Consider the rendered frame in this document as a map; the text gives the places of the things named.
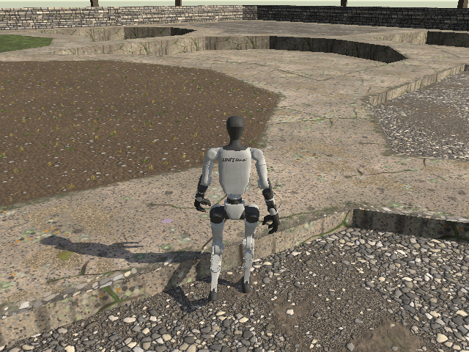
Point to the right robot upper arm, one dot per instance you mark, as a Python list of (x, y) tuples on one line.
[(261, 167)]

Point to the left robot upper arm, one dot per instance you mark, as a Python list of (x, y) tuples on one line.
[(211, 155)]

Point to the robot left forearm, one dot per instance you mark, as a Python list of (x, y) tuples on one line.
[(201, 190)]

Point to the left robot thigh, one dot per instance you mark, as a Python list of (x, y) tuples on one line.
[(217, 227)]

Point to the right robot hand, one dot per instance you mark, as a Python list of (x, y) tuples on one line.
[(275, 223)]

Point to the left robot hand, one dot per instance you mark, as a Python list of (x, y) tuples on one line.
[(204, 202)]

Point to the robot torso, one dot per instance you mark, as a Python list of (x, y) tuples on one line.
[(234, 168)]

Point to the robot right forearm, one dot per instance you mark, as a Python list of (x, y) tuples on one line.
[(269, 199)]

